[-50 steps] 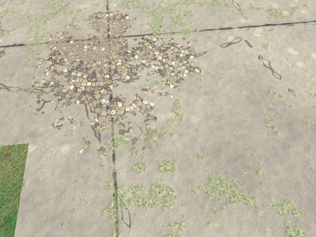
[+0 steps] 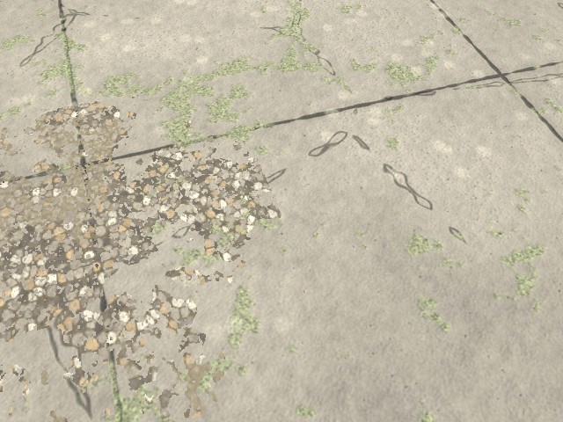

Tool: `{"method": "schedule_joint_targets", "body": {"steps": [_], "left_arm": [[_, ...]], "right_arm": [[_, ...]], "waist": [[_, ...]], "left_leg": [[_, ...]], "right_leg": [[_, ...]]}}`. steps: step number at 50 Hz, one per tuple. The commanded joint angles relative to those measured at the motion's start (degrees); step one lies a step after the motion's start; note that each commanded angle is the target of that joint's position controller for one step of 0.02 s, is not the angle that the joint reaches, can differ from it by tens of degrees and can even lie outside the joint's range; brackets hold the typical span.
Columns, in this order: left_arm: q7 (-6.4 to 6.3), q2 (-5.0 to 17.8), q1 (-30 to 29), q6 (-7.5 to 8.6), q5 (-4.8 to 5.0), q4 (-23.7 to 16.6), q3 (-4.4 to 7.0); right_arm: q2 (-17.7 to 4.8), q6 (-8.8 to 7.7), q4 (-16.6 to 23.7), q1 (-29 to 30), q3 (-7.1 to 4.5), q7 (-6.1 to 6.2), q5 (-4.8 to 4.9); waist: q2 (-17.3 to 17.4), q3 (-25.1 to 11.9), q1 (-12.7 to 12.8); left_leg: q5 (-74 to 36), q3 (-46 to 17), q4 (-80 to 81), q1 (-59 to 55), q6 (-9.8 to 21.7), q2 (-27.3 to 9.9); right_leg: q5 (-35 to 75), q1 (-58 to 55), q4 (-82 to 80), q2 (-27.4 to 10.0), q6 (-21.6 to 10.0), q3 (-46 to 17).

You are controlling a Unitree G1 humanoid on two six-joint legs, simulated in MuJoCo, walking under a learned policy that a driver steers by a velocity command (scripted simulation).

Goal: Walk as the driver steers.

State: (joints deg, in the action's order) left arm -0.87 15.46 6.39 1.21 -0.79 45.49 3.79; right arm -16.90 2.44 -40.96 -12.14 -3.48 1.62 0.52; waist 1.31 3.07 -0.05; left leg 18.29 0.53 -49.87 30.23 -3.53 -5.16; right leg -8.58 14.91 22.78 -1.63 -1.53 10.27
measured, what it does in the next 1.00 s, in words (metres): steps on the spot, turning left: left foot, then right foot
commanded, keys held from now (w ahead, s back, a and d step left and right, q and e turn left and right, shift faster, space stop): q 1.00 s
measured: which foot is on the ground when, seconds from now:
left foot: up 0.00-0.08, down 0.10-0.62, up 0.64-1.00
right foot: down 0.00-0.10, up 0.12-0.60, down 0.62-1.00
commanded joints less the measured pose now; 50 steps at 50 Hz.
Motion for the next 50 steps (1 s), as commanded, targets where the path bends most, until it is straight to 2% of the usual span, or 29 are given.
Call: {"method": "schedule_joint_targets", "body": {"steps": [1,3,4,5,6,7,8,9,10,11,13,15,19,22,26,29,30,31,32,33,34,35,36,39,41,43,45,48,50], "left_arm": [[-0.6,9.5,-4.8,-0.11,0.97,-3.4,2.29],[-0.57,10.2,-5.1,-0.87,1.91,-2.7,2.49],[-0.59,9.8,-4.7,-1.26,2.35,-2.2,2.41],[-0.56,7.9,-2.4,-1.7,2.28,-1.1,2.01],[-0.42,5.0,0.3,-2.21,0.69,-0.7,1.34],[-0.86,5.1,-3.9,-2.18,-0.45,-4.4,1.1],[-1.07,7.3,-6.9,-2.12,-0.12,-4.7,1.76],[-1.1,7.7,-6.3,-2.19,1.03,-4.5,2.06],[-1.43,7.8,-4.4,-2.26,1.07,-3.1,2.37],[-1.74,8.5,-4.1,-2.29,0.59,-2.6,2.64],[-1.51,7.7,-3.2,-2.05,0.6,-2.0,2.59],[-1.37,6.5,-3.4,-1.87,1.09,-1.9,2.19],[-1.08,5.7,-5.2,-1.72,1.19,-2.3,1.66],[-0.62,6.1,-4.9,-1.37,1.39,-2.2,1.69],[0.21,6.9,-3.4,-0.39,1.71,-2.2,1.91],[0.97,7.2,1.1,0.35,1.64,-1.3,2.29],[0.94,9.0,3.3,0.36,1.18,-0.8,2.91],[0.57,12.9,3.9,-0.06,0.28,-1.2,3.68],[0.53,15.2,2.5,-0.34,-1.26,-1.3,3.89],[0.23,12.3,-0.5,-0.07,-1.28,-3.3,3.19],[-0.27,9.2,-3.7,-0.15,-0.6,-4.1,2.36],[-0.63,8.1,-5.2,-0.36,0.17,-4.5,2.0],[-0.97,7.6,-5.0,-0.47,0.88,-4.6,1.75],[-1.73,8.5,-1.0,-1.37,0.43,-4.0,1.79],[-1.8,9.8,1.3,-1.82,0.25,-3.7,2.18],[-1.42,11.4,1.2,-2.15,0.45,-4.0,2.7],[-0.84,12.8,0.4,-2.36,0.78,-4.3,3.17],[-0.09,13.8,0.5,-2.12,1.83,-4.1,3.51],[0.14,13.5,-0.6,-1.86,3.02,-3.9,3.41]], "right_arm": [[-5.0,0.73,4.2,-3.1,-1.51,-0.95,-0.08],[-5.1,0.86,4.9,-3.3,-1.89,-1.56,-0.25],[-5.2,0.68,4.6,-4.2,-2.2,-1.71,-0.49],[-6.7,0.43,4.3,-5.5,-2.93,-1.51,-0.88],[-12.3,-0.03,5.2,-6.4,-4.42,-0.67,-0.93],[-17.2,-0.92,7.4,-5.6,-4.96,-0.65,-1.91],[-14.5,-2.4,7.4,-6.9,-4.28,-1.4,-2.72],[-13.1,-3.51,7.5,-4.9,-3.82,-1.58,-2.5],[-11.6,-3.73,8.1,-1.5,-3.61,-1.3,-1.31],[-10.0,-3.45,8.6,0.9,-3.06,-0.84,-0.29],[-9.1,-3.07,9.5,1.4,-2.47,-0.13,-0.55],[-9.3,-2.86,10.1,0.6,-2.65,0.26,-0.54],[-10.3,-1.91,10.8,-0.3,-3.25,0.92,-0.35],[-10.7,-1.33,11.4,0.4,-3.47,0.68,-0.57],[-10.6,-0.81,12.1,1.9,-3.55,0.15,-0.24],[-10.2,-0.2,12.6,4.5,-3.49,0.22,0.8],[-9.2,-0.07,12.8,4.0,-3.25,0.35,0.99],[-5.9,-0.01,12.5,1.0,-2.42,0.21,0.38],[-8.1,-0.55,14.3,0.9,-3.16,0.21,0.55],[-12.2,-0.96,13.2,-0.1,-4.37,0.1,-0.29],[-13.3,-0.75,11.8,-0.8,-5.04,-0.14,0.1],[-11.7,-0.18,10.4,-1.7,-4.89,-0.06,0.08],[-10.3,0.25,10.3,-1.8,-4.5,-0.08,-0.02],[-7.1,0.37,12.2,1.9,-3.11,-0.55,0.98],[-6.3,0.32,13.4,4.3,-2.5,-0.72,0.84],[-5.5,0.3,14.2,4.9,-1.91,-1.16,0.47],[-5.6,0.33,14.4,4.6,-1.72,-1.58,0.47],[-6.8,0.79,14.3,3.0,-2.26,-2.06,0.69],[-6.8,1.03,13.1,-0.4,-2.78,-2.28,0.54]], "waist": [[-8.0,-6.6,-1.7],[-7.0,-6.1,-2.5],[-5.8,-6.2,-2.9],[-2.4,-5.4,-2.7],[12.1,-4.1,-1.2],[21.2,-3.2,-1.7],[13.3,-7.0,-4.0],[10.2,-7.3,-2.4],[5.8,-7.7,-0.6],[5.4,-8.0,0.2],[5.8,-10.2,1.0],[5.2,-10.8,0.4],[6.3,-9.7,-1.0],[7.4,-8.5,-1.3],[8.3,-8.8,-1.2],[7.7,-9.2,1.6],[5.5,-9.7,2.0],[-6.4,-10.4,-0.1],[-18.2,-6.5,-1.3],[-13.1,-5.8,-1.2],[-9.8,-5.0,-2.2],[-8.4,-4.2,-2.5],[-8.5,-3.6,-1.8],[-9.2,-3.6,1.0],[-10.2,-4.7,2.8],[-10.8,-5.6,3.3],[-11.4,-5.8,3.1],[-11.9,-5.8,2.3],[-10.6,-6.3,-0.5]], "left_leg": [[-1.1,-0.5,3.1,-8.7,1.9,-1.3],[-2.0,1.6,9.7,-11.5,3.7,0.0],[-4.4,3.0,14.3,-14.3,5.0,1.7],[-8.2,1.7,19.2,-17.3,6.8,2.8],[-25.2,-12.5,27.6,-20.6,10.7,-6.2],[-30.2,-31.5,31.8,-23.1,21.9,-16.5],[-28.3,-31.4,32.8,-23.2,24.0,-16.1],[-26.8,-26.7,31.9,-23.4,21.3,-13.5],[-24.2,-22.7,30.6,-23.6,17.9,-10.7],[-25.0,-20.8,30.0,-23.2,16.1,-9.5],[-29.7,-18.5,29.4,-22.3,15.6,-7.3],[-29.6,-18.3,29.1,-24.3,15.7,-6.5],[-21.6,-21.5,29.2,-24.3,16.3,-5.9],[-17.4,-24.3,29.4,-21.0,16.6,-5.2],[-19.8,-28.8,28.0,-21.1,16.3,-4.3],[-20.6,-29.3,24.8,-19.2,13.6,-1.5],[-14.5,-27.3,22.1,-15.0,11.0,1.0],[3.7,-19.1,10.3,-6.8,7.5,7.5],[19.0,-9.7,-1.2,3.9,4.2,14.2],[17.0,-10.8,-12.1,4.4,2.2,9.5],[12.7,-10.4,-15.9,4.0,1.4,8.7],[9.4,-9.5,-18.2,4.6,0.4,8.4],[6.9,-9.1,-20.4,6.5,-0.5,8.1],[3.6,-4.8,-15.8,7.8,-2.1,6.4],[3.7,-3.6,-9.9,7.4,-2.7,4.6],[4.5,-1.9,-3.8,3.3,-2.5,3.2],[4.5,0.3,1.7,-2.2,-1.6,2.9],[2.7,2.0,9.8,-7.2,0.4,3.5],[-5.0,3.6,21.2,-14.2,3.2,5.0]], "right_leg": [[6.4,-0.3,-8.2,-17.8,-11.0,-8.4],[3.4,-1.3,-4.6,-17.6,-8.7,-7.4],[0.4,-1.1,-1.3,-16.2,-6.7,-6.2],[-4.3,0.6,4.7,-13.4,-3.5,-4.2],[-14.1,7.7,20.9,-6.5,1.9,2.1],[-30.1,22.7,35.5,2.7,5.3,-2.2],[-30.2,24.1,44.2,2.3,4.5,-11.1],[-25.3,24.6,45.8,1.2,3.4,-13.3],[-20.3,24.4,44.8,-0.1,3.1,-14.1],[-17.0,23.8,43.3,-0.5,3.4,-14.5],[-13.1,19.8,43.4,0.8,4.2,-14.2],[-11.3,19.6,38.5,1.6,5.0,-14.4],[-10.9,17.3,27.7,2.5,6.3,-15.5],[-12.0,13.3,22.6,3.3,6.2,-15.7],[-13.1,9.1,15.8,4.1,5.1,-16.0],[-4.7,0.7,1.6,4.2,3.1,-14.4],[0.9,-5.6,-2.5,0.4,1.5,-16.3],[5.4,-12.1,-5.1,-11.7,-3.1,-27.2],[13.9,-8.5,-6.9,-20.7,-13.3,-39.7],[13.8,-6.2,-6.7,-22.5,-15.8,-38.6],[12.2,-5.4,-5.7,-18.4,-13.1,-32.0],[10.0,-5.9,-5.0,-14.4,-10.4,-26.8],[11.3,-7.2,-4.7,-13.3,-9.9,-24.3],[15.7,-11.0,-5.0,-11.8,-10.8,-18.4],[17.3,-14.8,-4.8,-13.3,-11.5,-17.5],[18.2,-14.5,-4.5,-14.2,-11.6,-15.6],[19.3,-11.9,-4.4,-14.9,-11.3,-13.5],[19.0,-11.2,-2.3,-16.1,-10.1,-12.5],[16.5,-9.2,2.6,-15.3,-7.1,-10.1]]}}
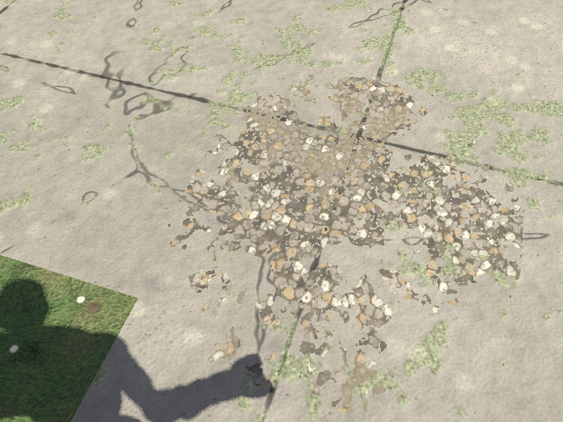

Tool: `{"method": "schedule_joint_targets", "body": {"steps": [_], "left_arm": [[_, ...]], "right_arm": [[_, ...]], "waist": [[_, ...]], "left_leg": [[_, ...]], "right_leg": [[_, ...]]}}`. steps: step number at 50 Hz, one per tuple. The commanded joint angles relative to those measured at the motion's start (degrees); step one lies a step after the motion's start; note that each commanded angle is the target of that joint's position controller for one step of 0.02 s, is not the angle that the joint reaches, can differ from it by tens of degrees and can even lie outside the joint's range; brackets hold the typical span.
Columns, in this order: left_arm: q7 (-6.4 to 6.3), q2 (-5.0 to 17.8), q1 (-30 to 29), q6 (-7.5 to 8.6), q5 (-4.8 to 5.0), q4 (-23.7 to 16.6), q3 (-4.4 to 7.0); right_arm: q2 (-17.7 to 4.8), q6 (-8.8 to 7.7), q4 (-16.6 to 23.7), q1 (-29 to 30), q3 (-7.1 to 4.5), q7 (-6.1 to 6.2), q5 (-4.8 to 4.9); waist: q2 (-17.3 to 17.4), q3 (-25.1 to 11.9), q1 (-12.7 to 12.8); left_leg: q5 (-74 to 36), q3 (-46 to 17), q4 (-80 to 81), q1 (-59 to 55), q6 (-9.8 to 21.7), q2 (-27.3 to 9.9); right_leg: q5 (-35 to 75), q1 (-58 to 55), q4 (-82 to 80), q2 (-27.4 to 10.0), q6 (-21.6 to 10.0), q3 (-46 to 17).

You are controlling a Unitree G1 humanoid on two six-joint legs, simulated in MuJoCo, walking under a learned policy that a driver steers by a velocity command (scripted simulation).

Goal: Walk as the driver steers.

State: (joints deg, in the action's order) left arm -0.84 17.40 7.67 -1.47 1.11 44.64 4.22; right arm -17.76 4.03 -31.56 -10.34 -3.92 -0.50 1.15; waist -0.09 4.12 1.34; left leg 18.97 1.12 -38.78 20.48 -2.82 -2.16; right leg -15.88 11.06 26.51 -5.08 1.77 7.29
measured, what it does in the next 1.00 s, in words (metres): walks ahead: left foot, then right foot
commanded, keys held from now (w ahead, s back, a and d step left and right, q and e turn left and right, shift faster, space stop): q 0.10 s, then w+q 0.08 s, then w+e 0.82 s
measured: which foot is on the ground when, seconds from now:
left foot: up 0.00-0.02, down 0.04-0.60, up 0.62-1.00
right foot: down 0.00-0.04, up 0.06-0.56, down 0.58-1.00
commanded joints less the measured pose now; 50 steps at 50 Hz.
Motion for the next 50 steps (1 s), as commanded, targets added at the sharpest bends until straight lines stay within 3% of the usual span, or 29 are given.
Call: {"method": "schedule_joint_targets", "body": {"steps": [1,2,3,4,5,6,7,9,10,12,14,17,21,25,27,28,29,30,31,32,33,34,35,37,39,43,46,50], "left_arm": [[0.33,9.4,0.8,1.11,1.05,-2.0,2.44],[0.54,6.2,2.5,1.31,-1.13,-2.3,1.52],[0.1,3.9,-1.7,1.59,-2.93,-6.4,0.44],[-0.31,7.3,-5.1,1.53,-2.05,-6.6,1.51],[-0.34,8.0,-4.7,1.3,-0.86,-6.6,1.84],[-0.32,8.3,-2.3,1.38,-0.85,-5.3,2.16],[-0.2,9.0,-2.2,1.59,-1.21,-5.2,2.42],[0.66,8.2,-2.7,2.33,-1.08,-5.3,2.32],[1.06,7.8,-1.8,2.77,-0.72,-4.7,2.13],[1.54,6.6,-2.2,3.73,-0.64,-3.9,1.5],[1.99,5.5,-3.8,4.45,-0.61,-4.0,0.81],[2.6,5.6,-5.0,4.9,0.03,-4.5,0.34],[3.22,5.6,-5.1,5.24,0.51,-5.4,-0.21],[3.83,5.2,-4.5,5.65,0.74,-6.4,-0.86],[3.83,5.3,-0.5,5.75,0.55,-5.4,-0.75],[3.48,6.5,4.5,5.65,0.52,-4.0,0.04],[2.95,9.8,12.2,5.65,0.87,-2.3,1.54],[2.45,18.0,18.5,5.56,0.57,-2.2,3.53],[2.91,15.4,20.1,5.91,0.49,-2.8,2.61],[2.82,12.4,17.1,6.13,0.03,-3.6,1.66],[2.72,10.5,15.0,6.15,-0.28,-4.6,1.16],[2.57,9.3,12.9,5.88,-0.33,-5.3,0.72],[2.27,8.2,11.1,5.76,-0.65,-6.1,0.21],[1.63,8.2,9.9,5.49,-0.73,-6.6,0.1],[0.87,9.1,10.6,5.46,-0.49,-6.2,0.36],[-0.3,9.7,14.0,4.9,0.17,-4.3,0.78],[-0.7,9.6,17.2,4.38,0.81,-2.9,0.96],[-1.28,9.8,16.6,3.4,0.68,-2.4,1.6]], "right_arm": [[-7.5,-0.61,2.9,-4.6,-3.16,0.28,-0.26],[-12.8,-0.83,3.1,-7.0,-4.77,1.09,-0.08],[-17.7,-1.77,4.8,-6.8,-5.15,1.0,-1.76],[-13.7,-3.26,4.5,-8.0,-4.18,0.3,-2.65],[-12.1,-4.19,3.7,-5.5,-3.41,0.28,-2.44],[-10.7,-4.49,3.0,-3.9,-3.34,0.59,-1.0],[-9.5,-4.42,2.8,-2.9,-2.87,0.88,0.08],[-8.7,-4.57,3.2,-2.7,-2.1,1.38,-0.44],[-8.1,-4.88,3.2,-2.3,-1.8,1.6,-0.93],[-7.1,-5.77,2.1,-3.3,-1.35,1.79,-1.36],[-8.1,-6.43,0.7,-4.7,-1.53,1.64,-1.36],[-9.7,-7.03,-0.9,-6.2,-1.82,1.12,-1.32],[-10.0,-7.56,-2.9,-7.2,-1.95,0.43,-0.89],[-10.0,-7.62,-4.6,-7.4,-2.23,0.04,-0.38],[-9.8,-7.3,-4.8,-5.9,-2.26,0.12,-0.08],[-9.1,-7.25,-4.8,-5.3,-1.94,0.32,-0.41],[-6.8,-7.46,-4.3,-4.8,-1.12,0.61,-1.09],[-3.7,-8.49,0.0,-4.5,0.07,0.83,-2.04],[-4.6,-9.9,0.1,-3.2,0.12,0.84,-1.51],[-7.6,-10.93,0.3,-1.9,-0.55,0.02,0.46],[-7.7,-11.44,0.0,-0.5,-0.45,-0.29,0.63],[-7.2,-11.71,0.0,0.4,-0.41,-0.28,-0.63],[-7.1,-11.59,-0.1,0.5,-0.7,-0.15,-1.71],[-5.9,-11.0,-0.6,-0.1,-0.59,-0.35,-2.27],[-4.9,-10.42,-0.5,1.3,-0.32,-0.14,-2.26],[-2.0,-10.74,1.1,10.4,0.93,-0.44,-1.7],[-2.5,-11.31,2.0,15.3,0.83,-1.26,-0.88],[-5.1,-11.88,1.3,13.5,-0.36,-1.48,-0.62]], "waist": [[-5.6,-8.4,-2.6],[7.4,-9.9,-2.3],[19.5,-10.3,-2.8],[11.7,-13.1,-6.2],[10.2,-10.7,-4.1],[7.2,-10.1,-2.5],[7.1,-9.0,-2.2],[8.9,-7.4,-1.9],[9.6,-7.1,-1.6],[9.6,-6.3,-2.5],[9.7,-5.1,-3.9],[8.5,-2.9,-5.2],[6.8,-0.2,-5.7],[5.3,0.1,-5.2],[4.3,-1.4,-2.5],[3.7,-3.6,0.1],[0.1,-8.1,3.5],[-15.2,-12.3,4.0],[-15.2,-14.4,5.3],[-10.7,-9.7,4.6],[-6.5,-7.0,3.8],[-2.7,-4.4,2.6],[-2.6,-3.5,1.2],[-4.5,-3.2,-0.2],[-3.7,-2.7,-0.4],[-4.6,-1.4,2.5],[-4.8,-1.1,4.0],[-6.7,-1.8,1.6]], "left_leg": [[-11.9,1.6,15.3,-11.7,4.6,2.8],[-30.8,-12.1,17.4,-22.5,8.4,-6.3],[-41.4,-32.7,17.6,-23.5,20.9,-20.2],[-38.9,-31.4,18.8,-21.4,24.1,-20.2],[-35.1,-25.6,18.8,-18.8,21.2,-16.9],[-20.8,-22.2,19.8,-17.9,17.6,-12.7],[-8.7,-22.1,21.4,-16.9,15.9,-11.0],[6.0,-23.3,25.5,-13.8,15.7,-8.8],[7.6,-22.6,26.8,-14.5,15.6,-8.8],[5.1,-20.3,27.8,-15.4,14.9,-8.4],[3.1,-18.6,28.1,-15.3,14.5,-8.7],[5.1,-18.6,29.3,-14.5,15.1,-10.8],[6.1,-17.3,29.9,-14.8,15.5,-12.8],[1.4,-13.5,28.4,-16.4,14.9,-13.6],[-3.3,-9.4,24.1,-13.6,13.0,-12.0],[-11.5,-6.5,18.1,-10.7,11.3,-9.9],[-19.3,-1.1,4.7,-6.1,8.3,-6.1],[-8.9,5.0,-18.8,12.8,1.8,2.9],[11.9,-4.7,-28.5,24.0,1.2,5.9],[9.2,-6.9,-32.7,29.8,2.5,2.1],[4.8,-6.4,-31.8,29.5,3.5,-0.1],[0.9,-6.0,-27.9,28.6,3.6,-1.7],[-2.6,-6.1,-23.9,25.2,3.3,-2.9],[-6.2,-4.7,-20.0,21.3,1.6,-2.4],[-10.4,-3.5,-14.8,20.6,-0.1,-1.3],[-22.2,-2.4,2.0,14.4,-1.4,1.9],[-25.2,-3.4,8.7,11.9,-0.6,3.3],[-19.7,-5.3,12.3,7.6,2.2,3.2]], "right_leg": [[18.7,-1.4,4.8,-9.7,-7.0,-4.2],[2.7,10.8,19.2,-4.5,-1.7,1.0],[-22.8,26.3,32.1,4.3,1.9,-1.4],[-23.5,26.5,41.6,3.8,2.1,-9.6],[-18.8,26.8,43.4,2.7,1.3,-10.9],[-13.1,26.8,40.7,1.4,0.7,-11.2],[-8.6,27.5,37.6,1.0,0.5,-11.2],[-1.8,26.0,35.0,2.3,0.6,-10.3],[0.4,26.0,32.1,2.5,0.7,-9.5],[3.5,24.5,24.2,2.3,0.8,-8.7],[5.2,22.7,18.0,2.0,0.8,-8.2],[5.4,22.1,13.4,1.5,-0.3,-7.9],[3.7,22.7,10.7,1.2,-2.3,-7.8],[1.9,20.1,8.1,1.5,-4.8,-6.7],[4.3,11.6,4.9,3.4,-6.3,-4.0],[4.0,3.8,4.3,5.6,-7.1,-2.9],[3.7,-6.9,3.3,3.9,-9.1,-7.6],[-5.4,-20.5,-4.9,-9.3,-17.9,-35.6],[-13.6,-26.1,-13.3,-14.0,-21.8,-52.4],[-16.0,-24.1,-13.7,-14.5,-20.8,-47.8],[-12.6,-20.1,-13.0,-12.2,-19.3,-41.8],[-7.3,-15.7,-13.3,-10.3,-18.1,-37.4],[-1.3,-11.7,-14.0,-8.3,-17.1,-33.4],[8.6,-7.4,-15.3,-5.6,-16.9,-28.9],[16.7,-5.2,-15.5,-3.9,-16.6,-25.0],[19.9,-1.0,-14.1,-0.2,-13.6,-20.9],[17.8,-3.1,-12.4,-1.8,-13.1,-24.4],[23.2,-9.3,-6.8,-4.6,-11.3,-29.0]]}}
Over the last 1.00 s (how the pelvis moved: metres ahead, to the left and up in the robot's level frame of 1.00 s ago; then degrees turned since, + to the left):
0.03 0.03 0.00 35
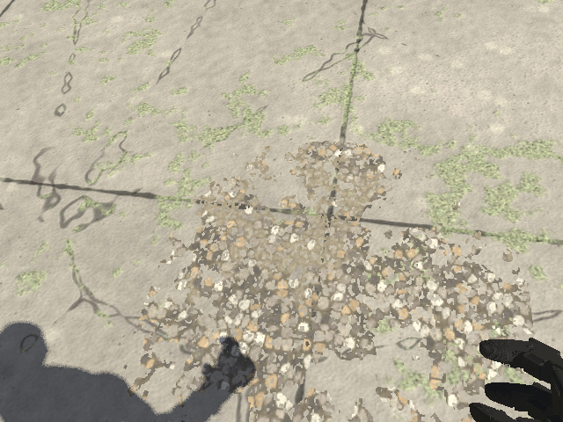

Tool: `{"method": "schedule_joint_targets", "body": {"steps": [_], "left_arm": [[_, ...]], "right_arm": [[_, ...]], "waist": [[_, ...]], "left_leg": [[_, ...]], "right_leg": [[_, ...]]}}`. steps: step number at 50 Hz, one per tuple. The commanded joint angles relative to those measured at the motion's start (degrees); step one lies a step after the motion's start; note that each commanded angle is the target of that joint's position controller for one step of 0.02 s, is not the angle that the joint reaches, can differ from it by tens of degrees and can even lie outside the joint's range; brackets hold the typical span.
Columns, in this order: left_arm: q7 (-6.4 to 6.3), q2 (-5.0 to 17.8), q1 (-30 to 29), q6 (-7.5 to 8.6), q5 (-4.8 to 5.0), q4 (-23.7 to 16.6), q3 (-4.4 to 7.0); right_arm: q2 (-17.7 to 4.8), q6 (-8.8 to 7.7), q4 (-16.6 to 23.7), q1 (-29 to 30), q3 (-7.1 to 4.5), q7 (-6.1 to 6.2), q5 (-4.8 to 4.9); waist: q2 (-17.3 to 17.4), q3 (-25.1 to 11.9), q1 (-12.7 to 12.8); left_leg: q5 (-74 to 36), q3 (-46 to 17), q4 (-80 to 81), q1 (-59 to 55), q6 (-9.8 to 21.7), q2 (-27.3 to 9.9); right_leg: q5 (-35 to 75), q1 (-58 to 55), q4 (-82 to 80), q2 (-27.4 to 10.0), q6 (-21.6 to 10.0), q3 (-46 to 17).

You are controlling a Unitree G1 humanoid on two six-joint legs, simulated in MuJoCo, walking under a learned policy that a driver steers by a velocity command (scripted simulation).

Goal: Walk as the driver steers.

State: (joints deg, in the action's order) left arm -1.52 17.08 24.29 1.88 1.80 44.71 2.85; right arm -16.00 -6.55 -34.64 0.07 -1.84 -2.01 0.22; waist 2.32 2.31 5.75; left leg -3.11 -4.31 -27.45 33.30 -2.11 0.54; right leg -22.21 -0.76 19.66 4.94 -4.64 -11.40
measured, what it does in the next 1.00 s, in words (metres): walks ahead: left foot, then right foot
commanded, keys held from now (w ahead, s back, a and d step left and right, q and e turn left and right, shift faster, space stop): w+e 0.10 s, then w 0.08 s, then w+q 0.82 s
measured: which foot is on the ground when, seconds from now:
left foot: up 0.00-0.04, down 0.06-0.50, up 0.52-0.98, down 1.00-1.00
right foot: down 0.00-0.06, up 0.08-0.48, down 0.50-1.00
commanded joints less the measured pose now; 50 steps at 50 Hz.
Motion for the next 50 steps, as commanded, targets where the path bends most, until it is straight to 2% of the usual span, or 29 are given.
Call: {"method": "schedule_joint_targets", "body": {"steps": [1,2,3,4,5,6,7,8,10,12,13,15,16,20,22,24,25,26,27,28,30,32,35,40,44,46,48,49,50], "left_arm": [[-0.49,10.1,-0.8,-0.15,-0.23,-2.9,3.08],[-0.15,9.2,-2.2,-0.28,-0.54,-3.5,2.75],[0.24,6.6,-3.3,-0.26,-1.49,-5.4,1.68],[0.52,0.0,6.2,0.31,-0.83,-6.3,-0.2],[0.52,5.4,7.0,0.6,0.54,-5.5,0.34],[0.55,9.3,0.4,0.55,0.95,-5.8,1.5],[0.44,9.3,-4.2,0.55,0.25,-6.9,1.5],[0.58,8.3,-7.5,0.79,-0.69,-7.9,1.52],[1.17,5.7,-7.6,0.64,-0.42,-8.5,1.2],[1.51,3.1,-7.6,0.59,-0.99,-8.6,0.3],[1.64,2.3,-9.5,0.8,-1.57,-9.3,-0.17],[2.22,1.4,-13.2,1.81,-2.2,-10.2,-1.05],[2.56,1.5,-15.1,2.32,-2.04,-10.4,-1.22],[3.25,4.0,-21.5,3.33,-1.17,-12.1,-0.55],[3.23,5.5,-21.3,3.68,-0.99,-12.3,0.22],[2.61,7.6,-14.5,3.71,-1.14,-10.4,1.76],[1.93,10.6,-6.9,3.71,-1.93,-9.5,2.95],[1.37,15.7,-1.1,3.01,-3.16,-9.2,4.09],[1.86,13.9,0.4,2.66,-2.96,-8.0,3.77],[2.08,9.9,-2.6,2.75,-2.15,-8.1,2.68],[2.4,5.3,-8.7,3.02,-2.21,-8.0,1.28],[2.36,3.9,-11.6,3.64,-2.72,-7.4,1.21],[1.93,5.1,-11.3,4.66,-2.43,-5.8,2.07],[1.17,7.8,-9.9,4.2,-2.13,-3.5,3.06],[1.01,9.9,-6.8,3.23,-1.1,-1.5,3.82],[1.0,10.9,-6.0,2.48,-0.54,-0.8,4.2],[0.66,12.8,-6.3,1.68,-0.14,-0.8,4.73],[0.48,13.3,-6.7,1.17,0.11,-0.9,4.85],[0.24,12.2,-6.8,1.01,0.11,-1.3,4.34]], "right_arm": [[-8.2,-1.44,3.5,-0.6,-3.17,0.35,0.23],[-9.8,-1.6,2.0,-7.7,-4.15,0.82,0.04],[-12.3,-1.44,1.2,-17.2,-4.85,1.45,-0.99],[-16.2,-0.83,-0.6,-22.1,-5.7,1.39,-1.6],[-11.1,-0.61,-0.6,-22.0,-4.78,1.07,-0.32],[-7.2,-0.28,-0.3,-18.8,-3.76,1.43,-0.13],[-6.2,0.1,-0.8,-16.3,-3.34,1.43,-0.5],[-5.7,0.28,-1.8,-14.8,-3.07,1.24,-0.79],[-4.9,-0.11,-3.0,-13.8,-2.67,1.02,-1.17],[-5.4,-0.41,-4.4,-13.7,-2.76,0.74,-0.02],[-6.7,-0.39,-4.9,-13.7,-3.05,0.73,0.42],[-8.8,0.09,-5.1,-13.1,-3.61,0.92,0.99],[-9.6,0.41,-5.3,-13.3,-3.84,1.02,1.14],[-11.7,1.36,-7.3,-18.2,-4.34,1.22,1.84],[-12.0,1.86,-7.8,-19.2,-4.37,1.41,1.94],[-10.0,2.21,-8.2,-19.8,-3.63,1.58,1.39],[-6.7,2.08,-7.4,-19.4,-2.41,1.48,0.68],[-1.3,1.56,-5.6,-23.9,-0.67,1.73,0.21],[-4.4,1.3,-5.3,-25.5,-1.31,2.0,2.13],[-8.6,1.66,-5.5,-22.5,-2.61,2.14,2.88],[-8.3,2.53,-5.0,-18.3,-2.92,2.23,1.83],[-6.4,3.67,-5.0,-18.2,-2.94,1.92,1.59],[-4.1,4.7,-3.6,-15.9,-2.52,1.64,1.26],[-2.5,4.47,-0.8,-8.3,-1.55,0.15,1.07],[-2.8,4.49,2.1,-1.6,-1.3,-1.14,1.19],[-3.7,4.6,3.4,0.0,-1.63,-1.65,1.15],[-5.7,4.95,3.7,-2.7,-2.72,-1.75,0.89],[-7.6,5.17,2.5,-8.6,-3.92,-1.55,0.92],[-10.8,5.52,-0.2,-18.2,-5.86,-0.81,1.16]], "waist": [[-9.8,-2.2,-4.8],[-9.3,-7.4,-8.7],[-6.3,-17.1,-13.0],[12.1,-26.7,-9.1],[13.4,-26.5,-9.6],[6.7,-16.6,-11.2],[1.3,-10.3,-10.6],[-0.1,-5.5,-9.5],[2.5,-2.7,-6.7],[2.9,-1.8,-5.1],[2.6,-1.0,-5.1],[2.0,-0.7,-5.9],[1.8,-0.5,-6.6],[1.9,-0.9,-8.5],[2.4,-1.3,-7.2],[2.1,-4.2,-3.3],[-0.9,-9.5,0.6],[-15.1,-17.5,0.4],[-19.1,-18.7,0.4],[-13.0,-11.6,0.1],[-9.3,-4.8,-2.5],[-10.0,-2.4,-4.8],[-7.1,-1.1,-5.5],[-5.3,1.0,-3.4],[-4.6,3.3,-1.5],[-4.9,3.2,-1.9],[-6.8,-0.3,-4.5],[-6.9,-3.9,-8.2],[-5.5,-9.0,-13.2]], "left_leg": [[4.9,1.2,1.4,-10.7,2.9,1.1],[3.0,1.9,2.9,-21.5,4.9,0.3],[6.1,-5.5,-0.5,-39.1,8.8,-7.8],[14.1,-32.3,1.4,-61.6,18.6,-23.4],[25.2,-42.5,6.8,-59.8,19.1,-25.8],[25.9,-32.7,8.7,-51.5,16.4,-22.3],[19.9,-24.6,9.5,-42.9,14.5,-19.5],[13.2,-19.7,11.1,-35.5,14.2,-17.1],[7.7,-13.9,14.5,-27.9,14.4,-14.1],[4.0,-11.5,16.8,-25.0,16.2,-13.6],[2.5,-10.5,17.8,-23.8,16.9,-13.7],[1.9,-7.5,18.5,-21.6,16.7,-12.0],[2.2,-5.9,18.5,-20.4,15.9,-10.9],[5.1,-7.3,16.1,-22.0,13.5,-11.8],[8.4,-9.1,13.4,-22.8,11.8,-12.6],[6.2,-7.8,5.5,-20.3,9.1,-9.6],[10.2,-4.9,-7.5,-14.9,6.7,-5.8],[30.8,1.3,-27.8,0.7,2.7,0.7],[37.3,-1.9,-39.6,9.4,2.2,0.7],[32.7,-3.4,-44.0,12.6,2.4,-2.2],[24.4,-2.0,-42.2,10.6,2.1,-5.4],[20.0,-1.9,-39.3,6.0,1.7,-7.3],[15.9,-1.7,-35.5,6.5,0.9,-7.6],[4.0,0.9,-19.5,5.4,1.2,-7.1],[3.8,4.0,-11.7,4.7,3.4,-6.2],[7.6,5.9,-9.6,3.8,5.1,-5.0],[13.4,9.3,-9.1,-3.1,7.5,-1.2],[14.3,10.8,-7.8,-11.2,9.2,1.5],[11.4,10.3,-4.8,-25.9,11.4,3.7]], "right_leg": [[37.1,2.3,4.0,-13.8,-4.1,-10.1],[42.1,4.0,12.3,-10.9,-2.4,-8.2],[34.1,12.3,26.8,-7.7,-0.9,-6.4],[-4.6,34.3,48.2,1.6,3.2,-0.4],[-10.3,41.2,56.8,-1.9,4.0,-0.8],[-5.1,43.3,58.0,-4.6,4.3,0.1],[-0.7,42.1,56.2,-6.7,4.5,2.3],[1.1,41.0,53.5,-7.8,4.5,3.0],[2.1,36.9,48.8,-9.3,4.2,3.6],[0.8,35.7,42.0,-10.1,4.6,5.8],[1.4,35.8,37.7,-10.5,5.0,6.9],[7.7,33.0,28.4,-10.5,5.4,8.3],[11.8,30.7,23.8,-9.7,5.6,8.9],[20.3,25.2,13.9,-7.0,5.9,8.8],[19.9,21.1,10.4,-6.6,4.9,8.6],[17.4,9.3,7.8,-6.1,2.9,9.7],[15.7,-1.7,7.5,-12.4,0.3,4.3],[9.9,-17.7,4.8,-26.6,-5.9,-14.9],[-3.5,-17.0,-2.0,-29.7,-10.2,-30.1],[-7.3,-11.7,-3.4,-27.6,-8.6,-24.2],[3.4,-1.5,-5.3,-22.8,-6.3,-10.9],[12.3,4.9,-8.3,-20.3,-5.5,-2.7],[21.6,6.3,-10.7,-20.5,-6.4,4.2],[25.2,4.9,-12.1,-19.6,-5.5,14.0],[26.3,0.5,-11.3,-21.0,-4.1,18.0],[32.9,-2.7,-8.3,-21.8,-3.1,19.8],[52.3,-4.5,0.1,-21.5,-1.8,21.9],[59.5,-3.4,9.0,-20.5,-0.9,23.3],[57.3,3.1,21.8,-18.3,1.0,24.8]]}}
Over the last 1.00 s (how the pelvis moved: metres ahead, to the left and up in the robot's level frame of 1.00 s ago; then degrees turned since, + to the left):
0.35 -0.03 0.00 -12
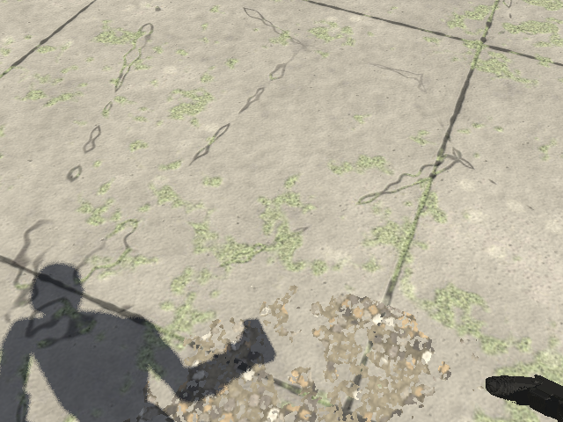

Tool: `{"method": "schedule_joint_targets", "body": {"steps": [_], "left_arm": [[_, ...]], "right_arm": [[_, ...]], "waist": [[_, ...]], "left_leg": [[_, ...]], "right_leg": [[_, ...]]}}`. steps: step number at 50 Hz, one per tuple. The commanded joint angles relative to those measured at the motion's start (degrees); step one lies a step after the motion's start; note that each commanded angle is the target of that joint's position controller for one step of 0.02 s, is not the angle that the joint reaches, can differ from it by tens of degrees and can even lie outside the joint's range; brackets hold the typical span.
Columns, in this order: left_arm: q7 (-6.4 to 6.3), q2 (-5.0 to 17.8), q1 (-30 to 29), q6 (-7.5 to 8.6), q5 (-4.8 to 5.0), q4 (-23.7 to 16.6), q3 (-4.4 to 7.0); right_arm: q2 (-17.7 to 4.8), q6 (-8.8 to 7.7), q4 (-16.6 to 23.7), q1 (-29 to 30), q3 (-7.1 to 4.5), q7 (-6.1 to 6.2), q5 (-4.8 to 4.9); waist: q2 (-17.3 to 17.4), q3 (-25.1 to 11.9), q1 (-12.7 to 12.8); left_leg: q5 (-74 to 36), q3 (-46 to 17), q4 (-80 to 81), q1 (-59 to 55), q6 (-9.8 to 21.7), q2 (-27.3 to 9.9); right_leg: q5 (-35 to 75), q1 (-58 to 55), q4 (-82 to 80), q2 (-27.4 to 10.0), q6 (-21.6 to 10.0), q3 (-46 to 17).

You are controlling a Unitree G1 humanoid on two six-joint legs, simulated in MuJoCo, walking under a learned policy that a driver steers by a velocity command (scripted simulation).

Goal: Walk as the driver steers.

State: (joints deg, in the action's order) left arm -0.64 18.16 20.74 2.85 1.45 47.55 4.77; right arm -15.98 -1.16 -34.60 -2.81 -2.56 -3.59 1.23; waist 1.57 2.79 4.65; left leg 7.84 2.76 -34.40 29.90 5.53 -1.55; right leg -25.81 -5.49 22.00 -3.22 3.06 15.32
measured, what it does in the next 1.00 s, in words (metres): walks ahead: right foot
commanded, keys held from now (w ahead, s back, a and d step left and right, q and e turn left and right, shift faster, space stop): w+q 0.18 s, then w+e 0.58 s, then w+q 0.24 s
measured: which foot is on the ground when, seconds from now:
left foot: down 0.00-0.56, up 0.58-1.00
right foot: down 0.00-0.02, up 0.04-0.52, down 0.54-1.00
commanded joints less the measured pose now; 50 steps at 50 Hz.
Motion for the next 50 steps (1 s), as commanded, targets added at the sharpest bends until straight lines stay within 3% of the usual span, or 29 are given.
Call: {"method": "schedule_joint_targets", "body": {"steps": [1,2,3,4,5,6,8,10,13,15,17,20,24,25,26,27,28,29,30,31,32,33,34,37,38,41,43,46,50], "left_arm": [[-0.61,6.6,-1.0,0.44,-1.87,-5.4,0.73],[-0.13,1.6,1.1,2.19,-2.29,-9.1,-1.16],[0.62,7.8,-5.4,4.05,-0.19,-9.8,0.01],[0.96,8.3,-8.7,4.92,1.24,-11.2,0.04],[0.54,7.4,-8.7,5.23,0.26,-10.6,-0.2],[0.15,7.7,-8.4,5.03,-1.35,-10.0,0.17],[0.31,7.3,-6.8,3.79,-2.18,-9.6,0.36],[0.38,5.5,-6.5,2.76,-2.4,-9.1,-0.14],[0.79,2.9,-11.3,2.5,-2.07,-9.6,-1.32],[1.32,2.0,-15.2,2.77,-1.44,-10.2,-1.86],[1.9,2.1,-18.5,3.0,-0.68,-10.9,-2.07],[2.87,3.0,-21.6,3.14,-0.2,-12.3,-1.95],[4.25,3.5,-20.7,3.1,-0.3,-13.5,-1.74],[4.22,4.5,-17.7,2.91,-0.48,-13.1,-1.23],[3.96,6.0,-11.8,2.7,-0.73,-11.7,-0.2],[3.48,8.6,-3.9,2.48,-0.8,-10.0,1.14],[2.94,14.4,2.9,2.28,-1.25,-9.8,2.58],[3.06,12.5,4.4,2.14,-0.04,-9.1,2.19],[2.84,8.7,3.4,1.85,0.17,-9.4,1.01],[2.51,7.7,0.7,1.59,-0.41,-10.2,0.79],[2.39,7.3,-2.3,1.41,-0.85,-10.7,0.6],[2.21,6.0,-4.3,1.48,-1.16,-11.3,0.12],[2.02,6.0,-5.5,1.36,-1.48,-12.0,-0.02],[1.26,6.8,-5.8,1.37,-0.99,-11.9,0.33],[0.9,7.6,-5.4,1.31,-0.85,-11.6,0.61],[0.33,7.2,-3.8,1.24,-0.72,-9.9,0.26],[0.39,7.4,-1.1,1.34,-0.72,-8.4,0.12],[0.66,7.9,1.3,1.26,-0.78,-6.5,0.08],[0.33,9.0,1.9,0.26,-0.98,-4.6,0.54]], "right_arm": [[-15.9,0.82,-1.8,-22.3,-6.68,2.1,0.64],[-20.1,-0.05,0.5,-18.4,-6.6,1.98,0.53],[-14.8,-1.01,1.0,-19.1,-5.22,1.42,0.2],[-12.1,-1.81,0.2,-17.6,-4.43,1.42,-0.18],[-10.6,-2.25,0.3,-14.3,-3.91,1.41,-0.15],[-8.8,-2.4,0.7,-11.0,-3.41,1.64,-0.39],[-8.2,-2.53,1.4,-8.6,-3.08,2.15,-1.16],[-8.4,-2.88,0.2,-9.3,-3.02,2.78,-1.0],[-8.3,-3.11,-2.1,-11.2,-2.66,3.55,-1.0],[-8.6,-3.21,-3.4,-12.9,-2.47,3.62,-0.97],[-9.6,-3.48,-4.9,-15.0,-2.49,3.49,-0.98],[-10.0,-3.32,-7.2,-17.1,-2.62,3.33,-1.02],[-11.0,-2.25,-8.7,-17.0,-3.11,3.9,-0.87],[-11.5,-2.0,-8.5,-16.1,-3.24,4.12,-1.01],[-11.7,-1.55,-8.2,-15.0,-3.23,4.38,-1.1],[-11.0,-1.3,-7.5,-14.5,-2.77,4.86,-1.31],[-7.4,-2.17,-5.2,-18.8,-1.43,4.95,-2.32],[-4.5,-3.59,-5.5,-20.4,-0.23,4.17,-2.49],[-9.3,-5.14,-4.6,-16.5,-1.11,3.08,-0.82],[-9.5,-6.06,-2.9,-11.2,-1.0,2.58,0.5],[-8.8,-6.56,-2.1,-8.6,-0.84,2.64,-0.28],[-9.1,-6.39,-2.1,-8.1,-1.29,2.99,-1.62],[-8.7,-6.0,-1.9,-8.9,-1.36,3.07,-2.1],[-6.8,-4.68,-2.2,-10.3,-0.94,3.54,-2.44],[-6.2,-4.45,-1.7,-8.5,-0.68,3.72,-2.46],[-4.0,-4.65,-1.8,-3.8,0.31,3.29,-2.09],[-3.6,-5.05,-1.3,0.1,0.56,2.77,-1.41],[-4.7,-5.35,0.1,4.1,0.27,2.15,-0.65],[-5.5,-5.4,1.3,4.1,-0.11,0.91,-0.3]], "waist": [[5.3,-14.2,-13.0],[15.2,-21.5,-7.1],[6.2,-21.7,-11.6],[4.6,-13.9,-10.9],[-0.6,-8.9,-8.0],[-0.7,-7.0,-5.9],[1.1,-5.8,-3.6],[0.5,-5.2,-3.1],[1.7,-3.2,-5.4],[2.2,-2.2,-7.6],[2.2,-0.8,-9.4],[1.5,1.5,-10.5],[1.9,0.5,-8.7],[2.8,-2.0,-7.0],[2.6,-6.1,-3.6],[1.2,-11.2,0.4],[-8.4,-19.1,0.3],[-17.5,-24.2,-0.5],[-11.4,-20.0,1.4],[-7.0,-13.2,1.3],[-1.8,-7.4,-0.6],[-0.8,-5.4,-2.3],[-2.5,-4.6,-3.9],[-4.3,-3.9,-5.3],[-4.3,-3.2,-4.9],[-5.6,-2.9,-2.3],[-5.9,-2.4,0.0],[-5.6,-0.9,1.6],[-5.8,-0.6,0.1]], "left_leg": [[-1.8,-12.8,2.7,-39.6,7.5,-4.4],[13.3,-48.4,13.4,-52.5,19.3,-17.1],[16.7,-49.2,18.7,-51.6,17.3,-17.6],[13.3,-40.7,18.6,-45.4,15.0,-15.7],[6.1,-33.8,18.3,-36.5,12.9,-12.9],[-0.5,-28.9,18.5,-30.1,11.6,-10.7],[-8.2,-25.3,20.6,-23.0,11.7,-8.7],[-14.3,-20.7,21.6,-19.7,11.9,-7.9],[-16.3,-13.6,22.7,-18.4,9.2,-5.4],[-12.0,-10.9,23.3,-18.0,7.3,-4.5],[-7.2,-11.2,24.5,-19.7,7.0,-6.4],[-8.0,-11.3,23.5,-27.7,6.8,-9.8],[-23.6,-8.7,17.7,-36.1,4.7,-12.3],[-34.4,-7.4,13.9,-36.4,3.8,-11.7],[-44.8,-5.2,6.0,-35.6,2.7,-10.0],[-45.0,-2.6,-5.5,-29.7,0.6,-7.7],[-23.5,-0.1,-26.8,-10.0,-3.3,-1.8],[21.9,-5.2,-41.5,6.2,-6.2,7.8],[21.2,-11.2,-44.7,13.0,-5.2,3.7],[17.1,-10.2,-42.7,14.5,-4.5,1.2],[14.1,-9.1,-37.1,13.8,-4.4,-0.8],[11.7,-9.0,-32.1,10.8,-4.8,-2.5],[10.6,-8.7,-29.9,8.0,-5.5,-2.9],[8.5,-7.0,-22.7,5.7,-8.4,-2.9],[5.6,-6.5,-18.9,5.7,-9.3,-2.6],[-9.7,-4.9,-5.3,1.1,-9.8,-2.0],[-17.1,-4.1,-0.6,-0.9,-9.0,-1.3],[-15.6,-4.5,3.3,3.0,-6.4,-1.4],[-5.0,-4.1,5.2,5.8,-2.4,-0.2]], "right_leg": [[29.0,24.2,38.4,-6.6,-3.9,-2.1],[-8.7,45.5,56.4,5.9,-0.9,-12.0],[-6.0,51.3,59.0,3.1,-1.8,-21.4],[-1.1,53.8,56.3,0.8,-3.0,-20.5],[3.2,50.9,51.0,-1.8,-3.2,-20.5],[5.9,46.8,45.9,-3.4,-2.8,-20.7],[8.7,41.6,42.2,-3.9,-1.6,-20.4],[11.6,40.6,38.0,-3.6,0.1,-18.8],[24.2,40.4,26.0,-3.6,0.9,-17.4],[32.5,38.1,18.3,-2.6,0.1,-16.4],[36.4,37.8,14.1,-2.0,-0.9,-16.1],[33.2,42.9,10.6,-1.5,-3.2,-16.8],[22.4,43.1,8.7,1.0,-6.9,-15.9],[20.1,38.1,9.0,2.9,-7.9,-14.2],[20.3,29.5,8.2,5.4,-9.3,-11.9],[23.7,16.6,7.8,5.2,-11.4,-13.8],[23.8,-5.1,8.1,-8.0,-19.3,-35.5],[15.7,-16.5,-1.2,-16.0,-26.7,-60.3],[7.1,-15.2,-3.7,-14.8,-23.8,-57.8],[7.5,-8.0,-4.6,-12.8,-21.6,-50.5],[12.7,0.6,-5.9,-10.7,-20.3,-45.3],[18.5,6.0,-7.0,-8.8,-19.6,-41.7],[22.5,9.7,-8.2,-7.4,-19.7,-40.3],[29.5,16.0,-9.7,-5.5,-20.4,-35.6],[30.1,17.7,-10.0,-4.7,-20.0,-34.0],[29.6,19.7,-10.3,-1.8,-16.4,-26.8],[26.2,18.9,-10.7,-2.8,-15.5,-26.4],[26.6,11.1,-9.6,-6.2,-15.1,-27.5],[39.1,0.9,-4.8,-9.7,-13.5,-26.3]]}}
Over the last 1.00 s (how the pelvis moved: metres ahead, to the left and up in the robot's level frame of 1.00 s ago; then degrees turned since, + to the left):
0.53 0.00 -0.02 15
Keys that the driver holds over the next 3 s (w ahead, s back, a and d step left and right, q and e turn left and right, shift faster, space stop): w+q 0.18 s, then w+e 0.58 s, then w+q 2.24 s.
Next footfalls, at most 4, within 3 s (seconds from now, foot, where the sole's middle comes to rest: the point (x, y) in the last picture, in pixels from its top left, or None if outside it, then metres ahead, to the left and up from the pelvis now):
0.54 right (348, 404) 0.49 -0.09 -0.76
1.06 left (276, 283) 0.80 0.11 -0.76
1.54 right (344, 204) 1.08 -0.07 -0.76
2.04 left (231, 159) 1.23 0.29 -0.76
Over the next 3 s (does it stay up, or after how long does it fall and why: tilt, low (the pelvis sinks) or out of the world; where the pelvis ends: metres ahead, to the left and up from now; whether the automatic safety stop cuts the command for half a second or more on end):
stays up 1.51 0.46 0.01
